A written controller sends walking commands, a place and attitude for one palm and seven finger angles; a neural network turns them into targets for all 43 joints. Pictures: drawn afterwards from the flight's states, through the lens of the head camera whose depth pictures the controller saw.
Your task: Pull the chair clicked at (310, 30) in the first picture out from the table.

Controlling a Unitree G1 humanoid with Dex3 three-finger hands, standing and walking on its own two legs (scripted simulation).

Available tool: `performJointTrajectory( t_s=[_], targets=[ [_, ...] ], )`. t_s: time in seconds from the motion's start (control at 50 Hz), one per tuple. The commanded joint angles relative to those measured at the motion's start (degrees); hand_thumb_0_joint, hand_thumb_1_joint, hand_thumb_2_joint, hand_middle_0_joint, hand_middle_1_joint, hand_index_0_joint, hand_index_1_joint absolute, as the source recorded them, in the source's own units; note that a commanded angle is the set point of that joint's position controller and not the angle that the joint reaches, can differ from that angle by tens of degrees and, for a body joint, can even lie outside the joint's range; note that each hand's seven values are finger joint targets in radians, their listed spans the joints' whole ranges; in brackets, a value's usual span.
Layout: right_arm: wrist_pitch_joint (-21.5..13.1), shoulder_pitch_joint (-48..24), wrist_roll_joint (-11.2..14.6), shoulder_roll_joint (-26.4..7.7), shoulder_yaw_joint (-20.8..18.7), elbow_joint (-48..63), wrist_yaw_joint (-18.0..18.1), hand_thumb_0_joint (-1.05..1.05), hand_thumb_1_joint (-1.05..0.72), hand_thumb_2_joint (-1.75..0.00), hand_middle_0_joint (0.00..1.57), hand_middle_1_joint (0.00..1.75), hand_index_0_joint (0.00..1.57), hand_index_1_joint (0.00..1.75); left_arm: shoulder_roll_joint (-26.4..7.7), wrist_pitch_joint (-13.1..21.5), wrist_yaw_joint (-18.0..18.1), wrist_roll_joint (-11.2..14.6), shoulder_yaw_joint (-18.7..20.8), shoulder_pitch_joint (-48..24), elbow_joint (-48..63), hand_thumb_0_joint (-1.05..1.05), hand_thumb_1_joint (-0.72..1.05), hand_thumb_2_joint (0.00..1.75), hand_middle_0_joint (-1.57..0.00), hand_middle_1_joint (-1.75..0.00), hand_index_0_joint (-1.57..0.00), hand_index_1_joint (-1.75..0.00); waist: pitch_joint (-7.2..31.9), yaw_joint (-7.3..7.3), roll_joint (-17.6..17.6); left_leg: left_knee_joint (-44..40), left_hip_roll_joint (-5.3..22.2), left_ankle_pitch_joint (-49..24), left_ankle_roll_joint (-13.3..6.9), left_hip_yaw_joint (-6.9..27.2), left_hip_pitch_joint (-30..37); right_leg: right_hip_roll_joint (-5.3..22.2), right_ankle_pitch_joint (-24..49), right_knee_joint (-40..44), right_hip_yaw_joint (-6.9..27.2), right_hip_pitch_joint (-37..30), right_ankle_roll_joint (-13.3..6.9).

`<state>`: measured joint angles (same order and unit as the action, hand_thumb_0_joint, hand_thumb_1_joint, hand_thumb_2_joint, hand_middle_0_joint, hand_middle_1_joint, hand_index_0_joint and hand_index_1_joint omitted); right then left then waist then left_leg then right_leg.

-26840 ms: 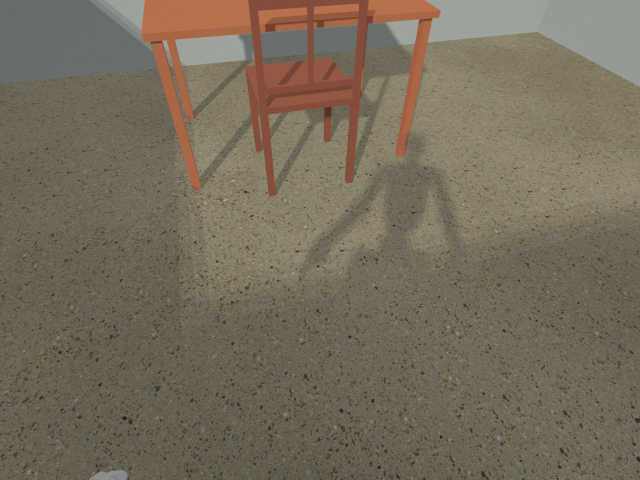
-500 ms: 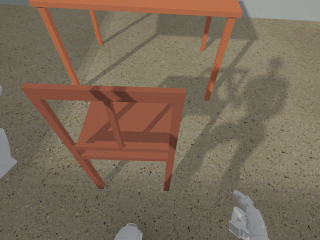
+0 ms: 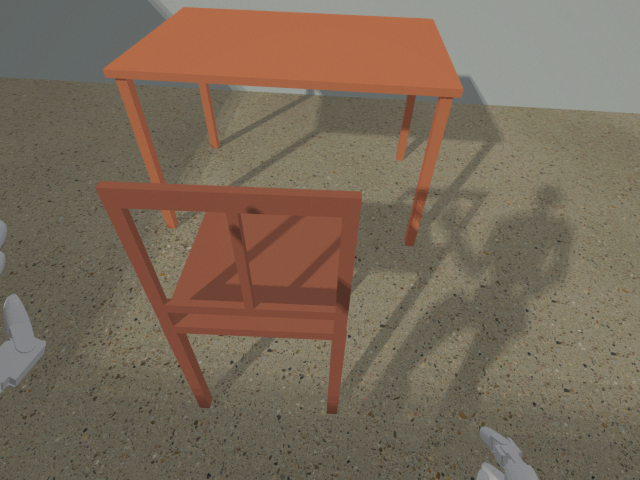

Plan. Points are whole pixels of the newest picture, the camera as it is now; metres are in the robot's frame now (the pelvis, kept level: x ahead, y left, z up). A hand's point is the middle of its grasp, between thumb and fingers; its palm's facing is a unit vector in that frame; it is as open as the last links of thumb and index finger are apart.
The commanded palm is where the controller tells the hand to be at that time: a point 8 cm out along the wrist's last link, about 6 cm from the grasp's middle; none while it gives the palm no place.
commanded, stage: stop stepping back and stand still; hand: left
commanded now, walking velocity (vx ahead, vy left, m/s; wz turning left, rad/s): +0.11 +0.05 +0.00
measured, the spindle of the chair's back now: (242, 263) +0.52 +0.18 -0.09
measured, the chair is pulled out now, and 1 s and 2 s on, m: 0.65 0.65 0.65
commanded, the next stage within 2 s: let the arm hang, fingers relaxed in 0.16 s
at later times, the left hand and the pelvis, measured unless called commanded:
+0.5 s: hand out of the picture +0.13 +0.17 -0.15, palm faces +0.01 -0.98 -0.18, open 7.4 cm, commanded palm none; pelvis +0.02 +0.00 -0.01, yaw +1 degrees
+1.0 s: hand out of the picture +0.01 +0.17 -0.17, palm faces +0.04 -0.97 -0.22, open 7.3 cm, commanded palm none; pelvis +0.03 -0.01 +0.00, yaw +0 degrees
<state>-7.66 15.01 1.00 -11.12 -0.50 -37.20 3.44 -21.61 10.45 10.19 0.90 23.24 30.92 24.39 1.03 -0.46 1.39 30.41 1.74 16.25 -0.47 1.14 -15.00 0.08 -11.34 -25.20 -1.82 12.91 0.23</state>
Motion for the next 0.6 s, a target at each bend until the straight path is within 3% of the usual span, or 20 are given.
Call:
performJointTrajectory(
  t_s=[0.0,0.08,0.14,0.22,0.24,0.26,0.28,0.3,0.34,0.38,0.4,0.42,0.46,0.48,0.52,0.58],
  targets=[
    [-2.63,-6.66,-0.27,-7.72,-2.73,8.79,0.43,0.00,-0.90,-0.90,0.20,0.30,0.20,0.30,-10.83,2.80,0.79,0.07,5.83,-4.74,11.18,0.00,0.90,0.90,-0.20,-0.30,-0.20,-0.30,-1.84,-0.52,-0.32,-8.50,2.12,14.54,-2.70,3.86,-5.51,3.85,-16.77,8.34,7.89,0.34,-1.96],
    [-2.58,-7.01,-0.30,-7.56,-2.55,8.91,0.59,0.00,-0.90,-0.90,0.20,0.30,0.20,0.30,-11.43,2.84,0.84,-0.04,6.01,-5.82,12.96,0.00,0.90,0.90,-0.20,-0.30,-0.20,-0.30,-2.11,-0.52,0.47,-9.20,2.29,14.55,-2.76,4.17,-4.43,3.99,-17.59,8.38,8.19,1.51,-2.13],
    [-2.86,-6.80,-0.02,-7.46,-2.60,8.55,0.59,0.00,-0.90,-0.90,0.20,0.30,0.20,0.30,-12.43,3.13,0.70,0.14,7.13,-4.70,12.95,0.00,0.90,0.90,-0.20,-0.30,-0.20,-0.30,-1.40,-0.25,1.95,-10.78,3.09,11.95,-2.85,4.84,-5.11,3.55,-12.20,7.36,7.08,-1.47,-1.68],
    [-3.20,-7.03,-0.02,-7.63,-2.51,8.94,0.50,0.00,-0.90,-0.90,0.20,0.30,0.20,0.30,-11.00,3.35,0.75,-0.16,6.45,-3.70,11.90,0.00,0.90,0.90,-0.20,-0.30,-0.20,-0.30,-2.66,-0.07,2.73,-12.92,3.67,13.37,-2.44,5.74,-6.75,3.12,-11.61,7.32,6.89,-2.23,-1.25],
    [-5.90,-5.80,-0.48,-8.94,-3.93,-4.49,-4.31,0.00,-0.90,-0.90,0.20,0.30,0.20,0.30,3.76,-3.95,-6.99,-3.65,-19.71,-5.82,-31.29,0.00,0.90,0.90,-0.20,-0.30,-0.20,-0.30,-7.50,-3.07,-1.53,-5.08,4.21,-0.48,-0.74,4.82,-4.28,3.88,-4.89,-1.32,0.84,9.19,-1.34],
    [0.43,-0.24,-1.97,-7.31,-2.78,-5.58,-4.43,0.00,-0.90,-0.90,0.20,0.30,0.20,0.30,7.31,-9.78,-9.05,-3.15,-16.66,-5.16,-33.37,0.00,0.90,0.90,-0.20,-0.30,-0.20,-0.30,-3.62,-1.52,1.25,-7.00,5.06,-5.34,-1.92,6.11,-7.07,4.05,-1.89,-2.61,2.41,6.49,-0.60],
    [2.54,-1.10,-2.20,-5.26,-2.08,-5.03,-4.05,0.00,-0.90,-0.90,0.20,0.30,0.20,0.30,8.04,-11.05,-9.26,-2.79,-17.44,-5.70,-34.80,0.00,0.90,0.90,-0.20,-0.30,-0.20,-0.30,-2.35,-0.12,0.25,-7.07,5.19,-3.63,-2.60,6.05,-9.04,3.85,-2.87,-3.17,1.70,3.85,-0.50],
    [3.41,-1.85,-2.56,-5.63,-1.74,-4.31,-3.92,0.00,-0.90,-0.90,0.20,0.30,0.20,0.30,7.48,-11.24,-9.34,-2.79,-17.97,-7.23,-37.19,0.00,0.90,0.90,-0.20,-0.30,-0.20,-0.30,-2.14,0.36,-1.91,-6.88,4.51,-1.88,-2.79,6.81,-10.23,4.00,-3.10,-2.87,2.27,2.49,-0.69],
    [4.76,-0.99,-2.92,-5.63,-1.67,-4.76,-3.81,0.00,-0.90,-0.90,0.20,0.30,0.20,0.30,5.46,-10.86,-9.13,-3.06,-18.39,-10.48,-43.33,0.00,0.90,0.90,-0.20,-0.30,-0.20,-0.30,-0.66,0.59,-12.44,-2.87,1.71,-6.07,-2.35,5.27,-6.93,5.81,1.71,-0.68,4.63,0.81,-2.62],
    [5.65,0.82,-2.75,-6.38,-1.48,-6.10,-3.54,0.00,-0.90,-0.90,0.20,0.30,0.20,0.30,3.56,-10.54,-8.95,-2.85,-18.97,-12.65,-49.82,0.00,0.90,0.90,-0.20,-0.30,-0.20,-0.30,3.49,-0.21,-14.03,-0.42,0.15,-12.73,-1.62,3.34,-1.08,7.98,9.27,-1.07,5.98,-0.95,-4.38],
    [5.77,1.27,-2.54,-6.56,-1.22,-7.37,-3.42,0.00,-0.90,-0.90,0.20,0.30,0.20,0.30,3.14,-10.55,-8.88,-2.62,-19.53,-13.65,-53.26,0.00,0.90,0.90,-0.20,-0.30,-0.20,-0.30,4.21,-0.29,-11.82,-1.13,0.54,-15.91,-1.49,3.44,0.66,7.71,12.35,-1.95,5.41,-1.88,-4.22],
    [5.75,1.03,-2.43,-6.75,-0.92,-8.72,-3.22,0.00,-0.90,-0.90,0.20,0.30,0.20,0.30,3.11,-10.64,-8.82,-2.30,-20.09,-14.09,-56.71,0.00,0.90,0.90,-0.20,-0.30,-0.20,-0.30,4.02,-0.02,-7.29,-2.28,1.39,-18.70,-1.47,4.16,1.55,6.80,12.22,-2.55,4.86,-2.08,-3.71],
    [5.66,0.27,-2.24,-6.69,-0.28,-11.11,-2.87,0.00,-0.90,-0.90,0.20,0.30,0.20,0.30,3.04,-10.80,-8.58,-1.95,-20.99,-13.36,-63.01,0.00,0.90,0.90,-0.20,-0.30,-0.20,-0.30,1.80,0.82,2.70,-5.13,2.74,-21.25,-1.87,5.17,0.86,4.98,8.90,-2.08,4.27,-2.99,-2.50],
    [5.79,0.41,-2.04,-6.18,-0.03,-12.36,-2.66,0.00,-0.90,-0.90,0.20,0.30,0.20,0.30,3.08,-10.75,-8.48,-1.75,-21.31,-12.54,-66.11,0.00,0.90,0.90,-0.20,-0.30,-0.20,-0.30,1.30,1.12,5.01,-5.50,2.77,-20.25,-1.81,4.83,1.17,4.91,7.69,-1.23,4.20,-3.55,-2.34],
    [5.97,2.25,-2.11,-4.34,-0.20,-14.27,-2.19,0.00,-0.90,-0.90,0.20,0.30,0.20,0.30,5.07,-10.56,-8.23,-1.94,-20.69,-10.86,-69.84,0.00,0.90,0.90,-0.20,-0.30,-0.20,-0.30,2.16,0.97,7.21,-5.67,2.66,-17.16,-1.63,4.21,2.22,4.90,7.35,0.14,4.02,-4.44,-2.86],
    [6.58,4.35,-2.09,-3.12,-0.53,-15.91,-1.90,0.00,-0.90,-0.90,0.20,0.30,0.20,0.30,5.81,-10.69,-8.26,-1.73,-21.06,-11.81,-72.63,0.00,0.90,0.90,-0.20,-0.30,-0.20,-0.30,0.17,0.59,6.87,-6.71,2.83,-12.64,-1.76,4.48,1.49,4.80,5.88,1.85,3.60,-4.11,-3.19]
  ],
)
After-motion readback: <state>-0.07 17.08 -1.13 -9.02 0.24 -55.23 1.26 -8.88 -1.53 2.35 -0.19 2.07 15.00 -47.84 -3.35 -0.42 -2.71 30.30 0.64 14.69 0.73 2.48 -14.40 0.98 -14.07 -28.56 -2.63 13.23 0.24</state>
